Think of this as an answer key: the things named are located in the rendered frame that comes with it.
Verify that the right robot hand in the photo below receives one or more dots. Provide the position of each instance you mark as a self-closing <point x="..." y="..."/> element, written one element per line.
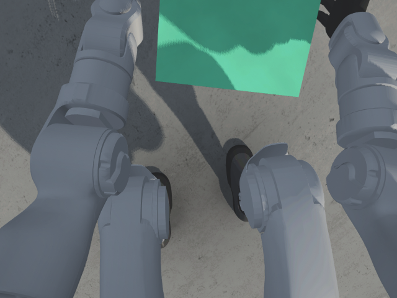
<point x="338" y="10"/>

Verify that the left robot shin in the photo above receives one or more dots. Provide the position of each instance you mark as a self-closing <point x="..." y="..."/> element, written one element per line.
<point x="136" y="170"/>

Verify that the robot left upper arm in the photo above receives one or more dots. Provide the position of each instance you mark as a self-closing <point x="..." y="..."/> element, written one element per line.
<point x="44" y="249"/>

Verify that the left robot forearm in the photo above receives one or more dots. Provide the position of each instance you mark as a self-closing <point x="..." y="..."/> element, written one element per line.
<point x="97" y="92"/>

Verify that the carton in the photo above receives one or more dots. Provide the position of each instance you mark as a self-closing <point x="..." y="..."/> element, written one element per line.
<point x="259" y="46"/>

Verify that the left robot thigh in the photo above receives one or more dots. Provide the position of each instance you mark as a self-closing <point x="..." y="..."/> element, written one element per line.
<point x="130" y="245"/>

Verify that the robot right upper arm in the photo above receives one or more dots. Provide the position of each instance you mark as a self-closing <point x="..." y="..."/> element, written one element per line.
<point x="363" y="179"/>

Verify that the right robot forearm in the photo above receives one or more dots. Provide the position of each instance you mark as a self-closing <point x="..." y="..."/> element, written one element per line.
<point x="366" y="82"/>

